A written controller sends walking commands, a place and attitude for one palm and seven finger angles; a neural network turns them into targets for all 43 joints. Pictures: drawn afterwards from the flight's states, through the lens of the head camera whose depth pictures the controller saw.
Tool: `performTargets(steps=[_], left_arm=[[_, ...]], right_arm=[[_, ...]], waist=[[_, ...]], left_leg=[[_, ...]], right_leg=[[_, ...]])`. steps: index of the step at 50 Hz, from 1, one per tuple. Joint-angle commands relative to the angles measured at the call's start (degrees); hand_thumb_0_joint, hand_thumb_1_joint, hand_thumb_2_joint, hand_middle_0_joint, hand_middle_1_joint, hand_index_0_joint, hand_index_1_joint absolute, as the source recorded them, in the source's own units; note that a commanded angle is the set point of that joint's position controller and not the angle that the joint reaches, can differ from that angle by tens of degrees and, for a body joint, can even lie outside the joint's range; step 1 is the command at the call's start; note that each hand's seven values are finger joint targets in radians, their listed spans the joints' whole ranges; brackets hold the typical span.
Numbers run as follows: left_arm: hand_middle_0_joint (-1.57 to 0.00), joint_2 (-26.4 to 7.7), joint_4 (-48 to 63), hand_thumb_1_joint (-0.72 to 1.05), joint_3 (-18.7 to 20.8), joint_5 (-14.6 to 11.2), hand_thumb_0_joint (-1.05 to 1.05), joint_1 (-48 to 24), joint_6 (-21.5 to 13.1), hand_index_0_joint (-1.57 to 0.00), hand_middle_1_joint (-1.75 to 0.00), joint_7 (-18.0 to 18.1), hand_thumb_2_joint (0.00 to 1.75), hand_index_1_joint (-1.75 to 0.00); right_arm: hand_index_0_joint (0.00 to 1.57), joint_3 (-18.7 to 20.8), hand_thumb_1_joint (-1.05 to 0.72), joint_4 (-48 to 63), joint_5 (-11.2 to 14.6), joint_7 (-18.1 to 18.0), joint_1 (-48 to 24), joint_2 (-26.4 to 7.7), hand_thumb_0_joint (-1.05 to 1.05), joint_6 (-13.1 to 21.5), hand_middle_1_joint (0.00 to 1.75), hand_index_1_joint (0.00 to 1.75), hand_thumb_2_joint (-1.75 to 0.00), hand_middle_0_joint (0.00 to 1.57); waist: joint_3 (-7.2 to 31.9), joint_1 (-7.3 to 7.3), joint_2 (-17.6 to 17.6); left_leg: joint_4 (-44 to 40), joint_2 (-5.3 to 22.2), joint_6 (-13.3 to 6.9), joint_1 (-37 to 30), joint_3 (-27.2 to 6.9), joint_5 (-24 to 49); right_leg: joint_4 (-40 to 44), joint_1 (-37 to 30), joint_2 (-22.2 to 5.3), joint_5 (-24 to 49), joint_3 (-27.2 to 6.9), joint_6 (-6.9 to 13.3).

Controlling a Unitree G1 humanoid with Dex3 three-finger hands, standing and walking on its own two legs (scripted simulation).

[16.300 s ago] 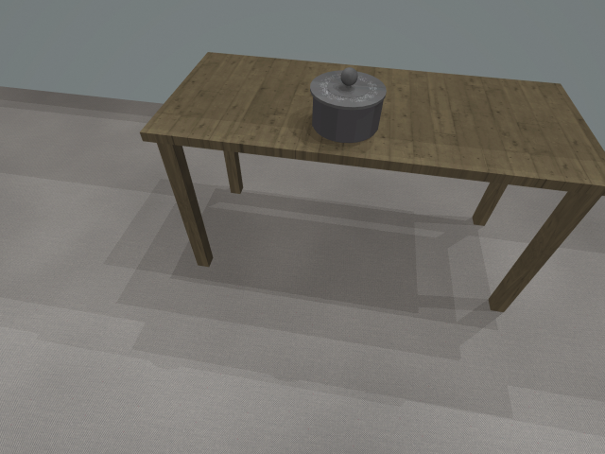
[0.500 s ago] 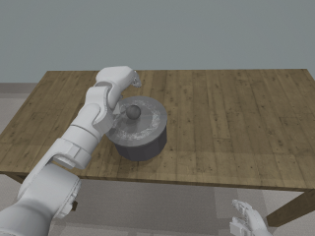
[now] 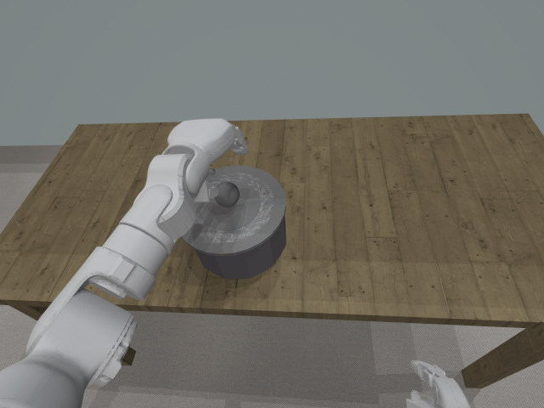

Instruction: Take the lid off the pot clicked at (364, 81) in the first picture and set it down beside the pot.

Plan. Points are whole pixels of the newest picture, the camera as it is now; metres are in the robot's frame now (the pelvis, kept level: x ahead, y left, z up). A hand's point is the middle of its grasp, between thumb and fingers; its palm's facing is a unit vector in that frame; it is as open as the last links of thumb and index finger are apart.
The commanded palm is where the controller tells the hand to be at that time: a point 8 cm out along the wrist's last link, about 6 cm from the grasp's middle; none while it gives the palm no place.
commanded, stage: lower the open fingers around the knob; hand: left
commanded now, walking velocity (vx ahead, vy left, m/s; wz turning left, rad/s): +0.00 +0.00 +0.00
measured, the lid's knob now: (226, 194) +0.46 +0.10 +0.04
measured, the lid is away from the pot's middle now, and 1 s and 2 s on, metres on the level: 0.00 0.00 0.00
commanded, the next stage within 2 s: close the fingers and squeeze the knob in 1.16 s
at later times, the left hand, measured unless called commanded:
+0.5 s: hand (213, 187) +0.42 +0.11 +0.10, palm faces -0.27 -0.06 -0.96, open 10.2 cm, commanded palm +0.40 +0.11 +0.15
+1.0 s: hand (220, 200) +0.43 +0.10 +0.06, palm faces -0.31 -0.06 -0.95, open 10.2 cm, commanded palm +0.41 +0.10 +0.12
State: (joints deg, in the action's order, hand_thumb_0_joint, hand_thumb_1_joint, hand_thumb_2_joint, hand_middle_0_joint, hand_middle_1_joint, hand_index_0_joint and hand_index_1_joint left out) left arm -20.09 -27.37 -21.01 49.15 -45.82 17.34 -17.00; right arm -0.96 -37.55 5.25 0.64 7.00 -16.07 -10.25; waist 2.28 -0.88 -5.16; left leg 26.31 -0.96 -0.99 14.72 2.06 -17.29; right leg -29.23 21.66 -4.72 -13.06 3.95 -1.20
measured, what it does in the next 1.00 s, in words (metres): stands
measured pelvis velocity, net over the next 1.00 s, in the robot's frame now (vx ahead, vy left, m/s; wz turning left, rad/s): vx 0.00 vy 0.00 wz -0.02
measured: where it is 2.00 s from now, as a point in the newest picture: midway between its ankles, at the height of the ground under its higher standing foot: outside the picture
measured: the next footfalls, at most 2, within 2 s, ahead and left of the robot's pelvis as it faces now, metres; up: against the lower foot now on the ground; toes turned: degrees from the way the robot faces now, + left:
none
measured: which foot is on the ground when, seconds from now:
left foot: down 0.00-1.00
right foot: down 0.00-1.00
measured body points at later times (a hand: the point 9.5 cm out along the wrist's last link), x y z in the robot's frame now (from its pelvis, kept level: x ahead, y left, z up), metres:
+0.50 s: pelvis +0.00 +0.00 +0.00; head +0.03 -0.04 +0.45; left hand +0.43 +0.11 +0.15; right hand +0.16 -0.23 -0.13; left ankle -0.05 +0.11 -0.74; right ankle +0.01 -0.13 -0.74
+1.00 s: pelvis +0.00 +0.00 +0.00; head +0.04 -0.04 +0.45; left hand +0.44 +0.10 +0.11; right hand +0.14 -0.24 -0.14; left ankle -0.05 +0.11 -0.74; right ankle +0.01 -0.13 -0.74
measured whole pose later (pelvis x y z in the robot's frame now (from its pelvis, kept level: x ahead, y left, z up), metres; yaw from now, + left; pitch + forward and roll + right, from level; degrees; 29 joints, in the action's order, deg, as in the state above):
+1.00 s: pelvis +0.00 +0.00 +0.00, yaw -1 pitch +8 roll +1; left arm -16.2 -38.3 -20.5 50.5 -42.9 14.0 -9.2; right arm -1.0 -39.0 5.2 -0.2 7.4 -14.9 -11.5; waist 3.4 -1.3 -4.1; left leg 27.5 -0.4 -0.9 17.3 2.9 -17.9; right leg -30.0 24.5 -4.1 -13.0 3.1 -1.1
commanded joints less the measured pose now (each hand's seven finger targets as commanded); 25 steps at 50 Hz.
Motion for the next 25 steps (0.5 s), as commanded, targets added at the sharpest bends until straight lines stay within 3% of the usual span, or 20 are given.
performTargets(steps=[1, 3, 5, 8, 10, 13, 15, 18, 19, 20, 22, 25], left_arm=[[-0.82, -13.7, 5.3, -0.30, 10.4, 1.3, 0.00, -26.9, -0.7, -0.82, -0.08, 3.3, 1.41, -0.08], [-0.82, -8.5, 4.0, -0.30, 6.3, 1.4, 0.00, -27.3, -0.1, -0.82, -0.08, 3.7, 1.41, -0.08], [-0.82, -5.9, 6.5, -0.30, 4.4, 1.4, 0.00, -27.4, 0.0, -0.82, -0.08, 3.5, 1.41, -0.08], [-0.82, -8.5, 8.8, -0.30, 6.2, 1.4, 0.00, -25.8, -0.4, -0.82, -0.08, 3.5, 1.41, -0.08], [-0.82, -11.3, 9.2, -0.30, 8.6, 1.6, 0.00, -26.7, -1.0, -0.82, -0.08, 3.8, 1.41, -0.08], [-0.82, -8.6, 6.6, -0.30, 6.0, 2.0, 0.00, -28.1, -0.8, -0.82, -0.08, 4.4, 1.41, -0.08], [-0.82, -11.3, 7.5, -0.30, 8.5, 1.7, 0.00, -28.5, -1.3, -0.82, -0.08, 4.9, 1.41, -0.08], [-0.82, -5.8, 7.9, -0.30, 4.4, 1.2, 0.00, -26.3, -1.3, -0.82, -0.08, 4.9, 1.41, -0.08], [-0.82, -6.5, 8.4, -0.30, 5.1, 1.3, 0.00, -25.6, -1.5, -0.82, -0.08, 5.1, 1.41, -0.08], [-0.82, -4.7, 6.3, -0.30, 4.2, 1.1, 0.00, -23.6, -1.5, -0.82, -0.08, 5.0, 1.41, -0.08], [-0.82, -6.5, 4.7, -0.30, 5.4, 1.5, 0.00, -23.8, -1.5, -0.82, -0.08, 5.4, 1.41, -0.08], [-0.82, -8.2, 7.6, -0.30, 6.7, 1.7, 0.00, -25.9, -2.2, -0.82, -0.08, 6.2, 1.41, -0.08]], right_arm=[[0.20, 0.8, -0.90, 7.5, 0.3, -0.6, -6.2, -5.6, 0.00, 2.1, 0.30, 0.30, -0.90, 0.20], [0.20, 0.8, -0.90, 7.4, 0.5, -0.5, -6.7, -5.2, 0.00, 2.0, 0.30, 0.30, -0.90, 0.20], [0.20, 1.4, -0.90, 7.9, 0.3, 0.0, -7.1, -5.1, 0.00, 2.0, 0.30, 0.30, -0.90, 0.20], [0.20, 1.5, -0.90, 8.7, 0.1, 0.3, -7.4, -5.2, 0.00, 2.1, 0.30, 0.30, -0.90, 0.20], [0.20, 1.5, -0.90, 8.6, -0.1, 0.0, -7.0, -5.4, 0.00, 2.0, 0.30, 0.30, -0.90, 0.20], [0.20, 1.1, -0.90, 8.0, 0.2, -0.3, -6.9, -4.9, 0.00, 1.8, 0.30, 0.30, -0.90, 0.20], [0.20, 1.3, -0.90, 7.8, 0.1, -0.5, -6.6, -5.4, 0.00, 1.7, 0.30, 0.30, -0.90, 0.20], [0.20, 1.4, -0.90, 8.1, 0.0, -0.1, -6.9, -4.7, 0.00, 1.7, 0.30, 0.30, -0.90, 0.20], [0.20, 1.5, -0.90, 8.0, 0.0, 0.0, -6.8, -4.8, 0.00, 1.6, 0.30, 0.30, -0.90, 0.20], [0.20, 1.6, -0.90, 8.1, -0.1, 0.1, -6.7, -4.8, 0.00, 1.6, 0.30, 0.30, -0.90, 0.20], [0.20, 1.3, -0.90, 7.3, 0.1, 0.1, -6.3, -5.1, 0.00, 1.2, 0.30, 0.30, -0.90, 0.20], [0.20, 1.4, -0.90, 7.7, -0.1, -0.1, -6.6, -5.2, 0.00, 1.2, 0.30, 0.30, -0.90, 0.20]], waist=[[20.4, 0.04, 11.5], [18.3, -0.49, 10.1], [20.2, -0.65, 9.0], [24.7, -0.21, 6.0], [25.4, -0.20, 8.3], [21.6, -0.77, 8.0], [22.5, -0.37, 8.6], [23.5, -0.72, 7.0], [24.1, -0.53, 5.9], [22.9, -0.87, 7.9], [21.4, -0.89, 8.6], [23.3, -0.49, 8.2]], left_leg=[[-2.3, -0.5, -1.7, -1.1, -1.8, 18.0], [-2.6, -0.4, -1.6, -1.1, -1.7, 16.9], [-1.8, -0.3, -1.7, -2.8, -1.7, 18.8], [-0.9, -0.6, -1.7, -4.8, -1.9, 21.7], [-0.9, -0.5, -1.9, -3.9, -2.0, 20.8], [-1.6, -0.4, -1.7, -2.7, -1.7, 18.7], [-1.5, -0.2, -1.7, -2.7, -2.0, 19.2], [-1.1, -0.3, -1.7, -4.3, -2.0, 21.2], [-0.9, 0.0, -1.5, -5.1, -2.2, 22.6], [-0.6, -0.1, -1.6, -4.4, -2.1, 22.5], [-0.9, 0.0, -1.5, -3.3, -1.7, 20.3], [-0.9, -0.2, -1.7, -2.9, -1.9, 20.0]], right_leg=[[0.8, -15.3, 2.2, 21.2, -0.8, 3.4], [1.0, -12.8, 2.1, 19.2, -0.4, 3.6], [0.8, -12.8, 2.2, 20.1, -0.5, 3.8], [-0.2, -14.9, 2.2, 22.8, -0.9, 3.9], [0.1, -16.1, 2.2, 22.8, -1.1, 3.8], [0.6, -13.5, 2.3, 20.4, -0.8, 3.7], [0.5, -14.2, 2.2, 20.8, -0.9, 3.9], [0.2, -13.6, 2.3, 22.1, -0.6, 3.8], [-0.1, -13.2, 2.4, 22.2, -0.6, 3.9], [0.1, -12.7, 2.5, 21.9, -0.3, 3.8], [0.3, -12.2, 2.6, 21.2, -0.4, 3.7], [0.2, -13.7, 2.3, 21.6, -0.9, 3.9]])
